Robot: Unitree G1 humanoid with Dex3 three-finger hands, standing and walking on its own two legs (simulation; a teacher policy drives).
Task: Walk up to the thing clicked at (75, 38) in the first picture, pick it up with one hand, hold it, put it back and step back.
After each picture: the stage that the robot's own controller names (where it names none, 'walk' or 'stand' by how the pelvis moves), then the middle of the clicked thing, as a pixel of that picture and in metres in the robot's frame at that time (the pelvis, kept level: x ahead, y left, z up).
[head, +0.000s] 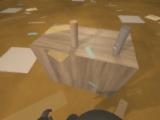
stand; (74, 35) +0.71 +0.19 +0.11
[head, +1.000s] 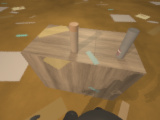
walk; (74, 39) +0.62 +0.16 +0.12
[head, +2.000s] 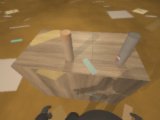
stand; (68, 47) +0.50 +0.21 +0.11
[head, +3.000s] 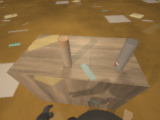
stand; (66, 53) +0.46 +0.21 +0.11
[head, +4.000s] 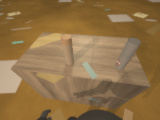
stand; (68, 51) +0.48 +0.20 +0.10
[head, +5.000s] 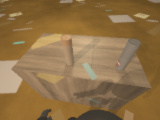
stand; (68, 51) +0.48 +0.20 +0.10
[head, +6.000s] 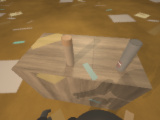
stand; (68, 52) +0.47 +0.19 +0.10
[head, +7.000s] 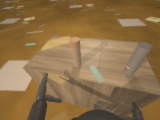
rise first; (76, 53) +0.48 +0.16 +0.11
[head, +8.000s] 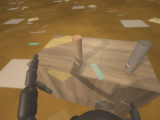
go down; (77, 51) +0.51 +0.15 +0.11
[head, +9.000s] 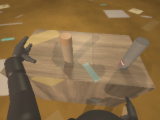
go down; (67, 51) +0.46 +0.15 +0.12
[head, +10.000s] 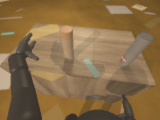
close in; (68, 46) +0.48 +0.15 +0.13
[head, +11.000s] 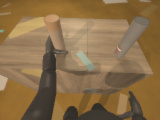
close; (57, 39) +0.50 +0.18 +0.16
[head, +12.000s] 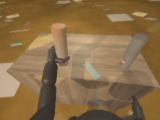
lift; (61, 47) +0.40 +0.18 +0.22
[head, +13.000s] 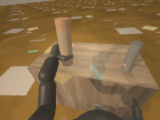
lift; (65, 44) +0.34 +0.17 +0.31
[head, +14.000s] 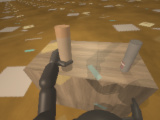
hold; (65, 50) +0.34 +0.16 +0.27
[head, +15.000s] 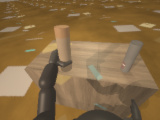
hold; (64, 50) +0.34 +0.17 +0.27
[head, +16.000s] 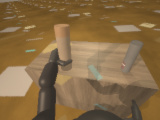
crouch; (64, 49) +0.34 +0.17 +0.28
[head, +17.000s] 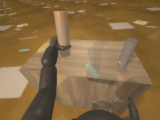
crouch; (63, 36) +0.44 +0.18 +0.31
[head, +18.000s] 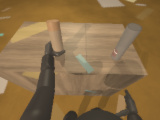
lower; (57, 42) +0.51 +0.18 +0.14
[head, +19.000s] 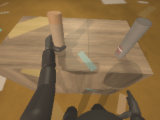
lower; (58, 36) +0.52 +0.18 +0.17
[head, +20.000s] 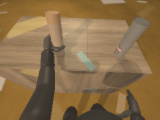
lower; (56, 36) +0.52 +0.18 +0.17
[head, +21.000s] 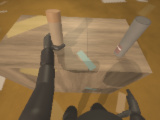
lower; (56, 34) +0.52 +0.18 +0.17
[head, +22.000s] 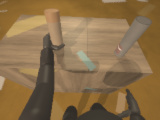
loosen; (56, 34) +0.52 +0.18 +0.17
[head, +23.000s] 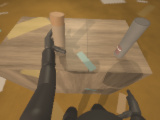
withdraw; (59, 37) +0.51 +0.16 +0.16
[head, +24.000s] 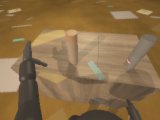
sink last; (72, 49) +0.47 +0.15 +0.14
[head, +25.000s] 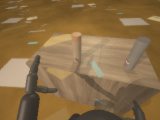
stand; (77, 49) +0.51 +0.17 +0.13
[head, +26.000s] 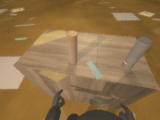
stand; (72, 49) +0.48 +0.16 +0.12
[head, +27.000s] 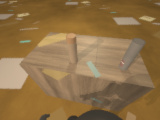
stand; (72, 50) +0.51 +0.18 +0.11
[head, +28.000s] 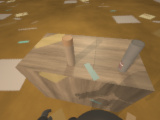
stand; (69, 52) +0.48 +0.19 +0.10
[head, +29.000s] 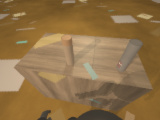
stand; (68, 51) +0.48 +0.20 +0.10
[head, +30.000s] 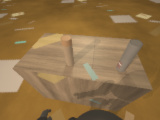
stand; (68, 52) +0.47 +0.20 +0.10
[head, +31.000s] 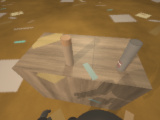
stand; (68, 52) +0.47 +0.20 +0.10
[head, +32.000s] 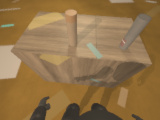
walk; (72, 30) +0.59 +0.17 +0.12
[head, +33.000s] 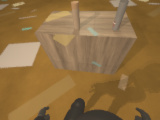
walk; (76, 16) +0.90 +0.24 +0.13
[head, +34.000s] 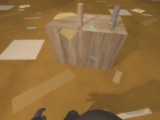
stand; (80, 15) +1.13 +0.19 +0.12
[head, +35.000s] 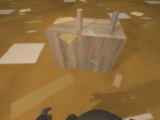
stand; (79, 20) +1.10 +0.19 +0.10
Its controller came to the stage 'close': yes
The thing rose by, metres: 0.19
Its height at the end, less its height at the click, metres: +0.00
